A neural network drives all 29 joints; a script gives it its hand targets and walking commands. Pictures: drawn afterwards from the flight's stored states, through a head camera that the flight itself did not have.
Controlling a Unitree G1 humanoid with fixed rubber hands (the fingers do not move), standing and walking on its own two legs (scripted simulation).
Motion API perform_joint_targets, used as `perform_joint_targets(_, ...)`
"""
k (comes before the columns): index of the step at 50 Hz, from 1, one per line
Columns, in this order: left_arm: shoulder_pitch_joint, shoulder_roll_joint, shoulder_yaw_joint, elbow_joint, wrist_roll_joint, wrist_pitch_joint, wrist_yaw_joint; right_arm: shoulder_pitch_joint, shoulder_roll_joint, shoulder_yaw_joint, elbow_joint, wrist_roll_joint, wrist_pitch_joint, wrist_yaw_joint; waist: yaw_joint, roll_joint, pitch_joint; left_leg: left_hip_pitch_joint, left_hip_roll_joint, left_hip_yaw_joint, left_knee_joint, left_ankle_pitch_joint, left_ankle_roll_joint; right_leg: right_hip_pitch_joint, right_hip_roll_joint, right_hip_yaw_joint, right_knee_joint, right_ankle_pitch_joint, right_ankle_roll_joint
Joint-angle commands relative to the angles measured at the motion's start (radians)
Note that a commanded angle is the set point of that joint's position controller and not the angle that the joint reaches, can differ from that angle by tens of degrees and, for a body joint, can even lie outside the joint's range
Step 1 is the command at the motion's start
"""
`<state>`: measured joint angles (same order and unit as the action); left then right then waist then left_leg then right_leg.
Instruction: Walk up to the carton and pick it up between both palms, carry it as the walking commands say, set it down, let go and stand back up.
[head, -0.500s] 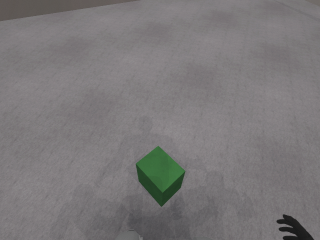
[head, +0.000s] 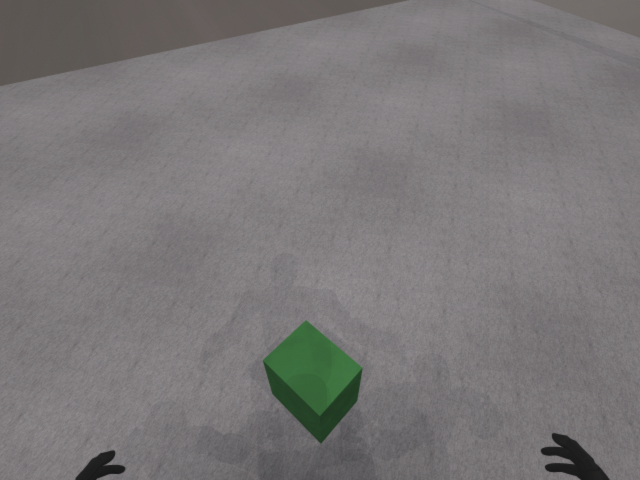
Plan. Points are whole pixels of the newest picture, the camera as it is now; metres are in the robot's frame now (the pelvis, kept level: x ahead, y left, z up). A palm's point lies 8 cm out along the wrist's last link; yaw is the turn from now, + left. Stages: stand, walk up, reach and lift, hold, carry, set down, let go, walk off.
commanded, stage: walk up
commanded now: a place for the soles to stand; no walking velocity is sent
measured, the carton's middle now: (313, 382) +0.49 +0.04 -0.65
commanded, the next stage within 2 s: none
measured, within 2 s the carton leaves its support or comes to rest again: neither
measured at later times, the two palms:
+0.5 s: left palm out of the picture +0.17 +0.51 -0.07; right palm out of the picture +0.11 -0.21 -0.11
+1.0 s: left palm out of the picture +0.40 +0.62 -0.09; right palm out of the picture +0.09 -0.05 -0.13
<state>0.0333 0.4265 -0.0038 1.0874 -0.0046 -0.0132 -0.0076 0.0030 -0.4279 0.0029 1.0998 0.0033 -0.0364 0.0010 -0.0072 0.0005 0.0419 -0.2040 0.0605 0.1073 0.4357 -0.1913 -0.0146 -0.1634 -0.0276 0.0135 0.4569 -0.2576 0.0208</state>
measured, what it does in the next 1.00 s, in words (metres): steps to the left, turning right: left foot, then right foot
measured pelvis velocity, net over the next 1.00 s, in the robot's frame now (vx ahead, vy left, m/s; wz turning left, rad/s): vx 0.15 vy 0.31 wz -0.46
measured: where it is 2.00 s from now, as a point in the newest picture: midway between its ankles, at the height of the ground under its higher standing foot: outside the picture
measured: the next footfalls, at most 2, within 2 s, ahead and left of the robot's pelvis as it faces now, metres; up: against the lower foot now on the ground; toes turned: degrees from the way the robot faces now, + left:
left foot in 0.38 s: +0.15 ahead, +0.25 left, +0.00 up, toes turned -13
right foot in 0.60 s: +0.12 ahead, +0.04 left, +0.00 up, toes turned -21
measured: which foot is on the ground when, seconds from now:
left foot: down 0.00-0.04, up 0.06-0.36, down 0.38-0.60, up 0.62-0.88, down 0.90-1.00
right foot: down 0.00-0.38, up 0.40-0.58, down 0.60-0.90, up 0.92-1.00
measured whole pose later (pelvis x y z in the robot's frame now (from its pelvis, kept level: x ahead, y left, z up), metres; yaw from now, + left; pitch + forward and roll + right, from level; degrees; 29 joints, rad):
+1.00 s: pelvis +0.15 +0.31 -0.06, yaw -26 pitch -1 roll +0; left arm 0.31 0.57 0.09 0.77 0.02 -0.06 0.11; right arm 0.23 -0.50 -0.11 0.67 -0.03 0.04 0.06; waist -0.02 0.05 0.07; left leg -0.52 0.07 0.02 0.97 -0.44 -0.02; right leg -0.61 -0.01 0.16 1.20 -0.53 -0.02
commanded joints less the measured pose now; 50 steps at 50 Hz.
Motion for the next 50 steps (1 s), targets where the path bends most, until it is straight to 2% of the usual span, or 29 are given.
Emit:
perform_joint_targets(1,-0.040,0.180,0.031,-0.016,0.002,-0.006,0.002,-0.053,-0.177,-0.029,-0.021,-0.003,-0.009,-0.003,0.002,-0.021,-0.076,0.095,0.094,-0.109,-0.105,0.082,0.037,-0.031,-0.098,0.086,-0.128,0.163,-0.056)
perform_joint_targets(2,-0.042,0.180,0.031,-0.014,0.003,-0.006,0.002,-0.051,-0.176,-0.030,-0.017,-0.004,-0.008,-0.003,0.002,-0.020,-0.075,0.098,0.094,-0.107,-0.111,0.079,0.036,-0.028,-0.098,0.085,-0.135,0.159,-0.055)
perform_joint_targets(3,0.247,0.343,0.092,-0.025,0.004,-0.034,0.040,-0.126,-0.307,-0.126,-0.188,-0.054,0.042,0.048,0.071,0.090,-0.025,-0.017,0.031,0.000,0.163,-0.261,0.049,-0.009,-0.187,0.259,-0.159,-0.015,-0.138)
perform_joint_targets(4,0.333,0.407,0.123,-0.023,0.013,-0.046,0.063,-0.155,-0.247,-0.125,-0.255,-0.062,0.070,0.074,0.096,-0.045,0.014,-0.355,-0.009,-0.063,0.333,-0.369,0.035,0.150,-0.307,0.522,-0.220,-0.179,-0.216)
perform_joint_targets(5,0.322,0.419,0.148,-0.060,0.013,-0.056,0.082,-0.153,-0.207,-0.133,-0.304,-0.080,0.087,0.093,0.076,-0.066,0.032,-0.536,0.022,-0.240,0.477,-0.299,0.028,0.215,-0.375,0.652,-0.223,-0.234,-0.269)
perform_joint_targets(7,0.239,0.363,0.145,-0.123,0.002,-0.074,0.098,-0.085,-0.222,-0.163,-0.334,-0.075,0.093,0.103,0.002,-0.016,0.008,-0.532,0.045,-0.290,0.576,-0.189,0.003,0.174,-0.331,0.519,-0.166,-0.041,-0.258)
perform_joint_targets(10,0.275,0.339,0.149,-0.180,0.016,-0.087,0.099,-0.060,-0.195,-0.170,-0.383,-0.076,0.104,0.118,0.006,-0.087,-0.024,-0.380,0.037,-0.215,0.561,-0.198,-0.023,0.010,-0.225,0.334,-0.107,0.182,-0.223)
perform_joint_targets(16,0.360,0.415,0.171,-0.272,0.040,-0.084,0.111,-0.041,-0.209,-0.188,-0.492,-0.068,0.105,0.125,0.008,-0.194,-0.045,-0.285,-0.011,-0.186,0.402,-0.273,0.007,-0.138,-0.200,0.383,0.005,0.117,-0.228)
perform_joint_targets(18,0.316,0.413,0.162,-0.305,0.041,-0.080,0.114,0.073,-0.219,-0.199,-0.490,-0.064,0.094,0.122,-0.060,-0.196,-0.085,-0.106,-0.038,-0.144,0.253,-0.210,0.030,-0.234,-0.162,0.318,0.109,0.164,-0.202)
perform_joint_targets(19,0.310,0.348,0.138,-0.321,0.042,-0.076,0.116,0.206,-0.246,-0.212,-0.458,-0.077,0.084,0.115,-0.130,-0.069,-0.142,0.137,-0.079,-0.144,0.132,-0.218,0.064,-0.380,-0.071,0.206,0.314,0.141,-0.149)
perform_joint_targets(20,0.348,0.233,0.105,-0.339,0.029,-0.075,0.129,0.300,-0.340,-0.235,-0.459,-0.100,0.080,0.101,-0.176,0.238,-0.154,0.283,0.100,-0.400,-0.061,-0.411,0.138,-0.609,0.075,0.051,0.568,-0.067,-0.081)
perform_joint_targets(21,0.317,0.245,0.094,-0.353,0.026,-0.073,0.141,0.250,-0.405,-0.238,-0.498,-0.085,0.076,0.094,-0.141,0.314,-0.114,0.131,0.313,-0.691,-0.175,-0.454,0.215,-0.695,0.081,0.027,0.706,-0.381,-0.047)
perform_joint_targets(22,0.339,0.310,0.107,-0.316,0.023,-0.072,0.145,0.181,-0.368,-0.227,-0.513,-0.064,0.075,0.092,-0.105,0.183,-0.076,0.013,0.296,-0.626,-0.149,-0.415,0.256,-0.603,0.016,0.052,0.754,-0.341,-0.051)
perform_joint_targets(23,0.383,0.327,0.119,-0.283,0.016,-0.072,0.133,0.160,-0.329,-0.212,-0.515,-0.057,0.076,0.088,-0.073,0.150,-0.050,-0.046,0.265,-0.552,-0.111,-0.407,0.277,-0.551,-0.016,0.020,0.736,-0.310,-0.045)
perform_joint_targets(25,0.468,0.333,0.141,-0.241,0.011,-0.075,0.118,0.115,-0.281,-0.191,-0.527,-0.063,0.082,0.085,-0.026,0.202,-0.010,-0.148,0.170,-0.374,-0.046,-0.396,0.254,-0.409,-0.049,-0.057,0.576,-0.186,-0.026)
perform_joint_targets(28,0.527,0.276,0.152,-0.238,0.004,-0.086,0.115,0.100,-0.248,-0.175,-0.558,-0.083,0.101,0.092,0.012,0.217,-0.007,-0.296,0.143,-0.281,0.017,-0.287,0.261,-0.129,-0.006,-0.101,0.298,-0.137,-0.058)
perform_joint_targets(29,0.590,0.278,0.161,-0.230,0.008,-0.098,0.122,0.084,-0.226,-0.166,-0.570,-0.080,0.108,0.093,0.061,0.151,-0.017,-0.427,0.120,-0.224,0.140,-0.283,0.229,0.065,-0.013,-0.056,0.150,-0.056,-0.076)
perform_joint_targets(30,0.618,0.325,0.182,-0.246,0.021,-0.108,0.133,0.122,-0.158,-0.143,-0.569,-0.079,0.105,0.091,0.090,0.006,-0.039,-0.550,0.073,-0.171,0.346,-0.283,0.157,0.215,-0.073,0.112,0.069,-0.110,-0.093)
perform_joint_targets(31,0.633,0.415,0.199,-0.289,0.037,-0.117,0.147,0.148,-0.109,-0.125,-0.600,-0.078,0.102,0.091,0.085,-0.172,-0.047,-0.704,-0.028,-0.110,0.620,-0.384,0.058,0.224,-0.351,0.598,-0.085,-0.246,-0.183)
perform_joint_targets(32,0.568,0.451,0.202,-0.324,0.024,-0.113,0.152,0.159,-0.193,-0.146,-0.600,-0.081,0.115,0.078,0.048,-0.041,-0.052,-0.698,0.015,-0.247,0.739,-0.414,0.048,0.097,-0.463,0.759,-0.123,-0.274,-0.273)
perform_joint_targets(34,0.481,0.403,0.184,-0.355,0.010,-0.112,0.150,0.179,-0.254,-0.170,-0.573,-0.069,0.116,0.075,0.011,0.018,-0.011,-0.628,0.077,-0.280,0.830,-0.290,0.029,-0.027,-0.372,0.557,-0.022,-0.129,-0.307)
perform_joint_targets(37,0.426,0.374,0.178,-0.386,0.019,-0.104,0.143,0.236,-0.238,-0.178,-0.541,-0.068,0.117,0.086,-0.007,-0.090,-0.008,-0.493,0.082,-0.210,0.778,-0.233,0.007,-0.197,-0.228,0.319,0.060,0.003,-0.253)
perform_joint_targets(42,0.397,0.418,0.185,-0.411,0.044,-0.088,0.134,0.209,-0.226,-0.178,-0.548,-0.049,0.118,0.094,-0.004,-0.195,-0.008,-0.380,0.031,-0.115,0.623,-0.293,0.016,-0.368,-0.184,0.312,0.089,-0.171,-0.249)
perform_joint_targets(44,0.306,0.415,0.174,-0.427,0.046,-0.075,0.121,0.311,-0.229,-0.184,-0.500,-0.036,0.103,0.084,-0.061,-0.210,-0.047,-0.190,-0.022,-0.045,0.471,-0.267,0.027,-0.460,-0.135,0.244,0.160,-0.159,-0.204)
perform_joint_targets(45,0.283,0.373,0.157,-0.427,0.049,-0.066,0.116,0.397,-0.248,-0.192,-0.465,-0.043,0.091,0.075,-0.112,-0.122,-0.082,-0.047,-0.057,-0.044,0.361,-0.296,0.040,-0.531,-0.075,0.169,0.315,-0.180,-0.159)
perform_joint_targets(46,0.279,0.272,0.129,-0.430,0.038,-0.061,0.119,0.458,-0.313,-0.202,-0.455,-0.067,0.078,0.062,-0.157,0.175,-0.045,-0.048,0.060,-0.305,0.071,-0.494,0.092,-0.613,0.076,0.059,0.645,-0.220,-0.105)
perform_joint_targets(47,0.293,0.231,0.113,-0.436,0.029,-0.060,0.135,0.338,-0.414,-0.210,-0.497,-0.047,0.068,0.054,-0.098,0.391,-0.003,-0.131,0.312,-0.763,-0.161,-0.569,0.197,-0.750,0.126,0.037,0.816,-0.409,-0.044)
perform_joint_targets(48,0.276,0.299,0.122,-0.402,0.030,-0.061,0.134,0.282,-0.392,-0.196,-0.493,-0.030,0.058,0.052,-0.074,0.157,0.014,-0.166,0.331,-0.791,-0.136,-0.467,0.243,-0.691,0.069,0.126,0.873,-0.332,-0.038)
perform_joint_targets(50,0.324,0.315,0.135,-0.335,0.018,-0.061,0.103,0.224,-0.351,-0.173,-0.459,-0.020,0.042,0.029,-0.017,0.114,0.034,-0.190,0.291,-0.634,-0.022,-0.456,0.259,-0.599,0.006,0.095,0.835,-0.264,-0.023)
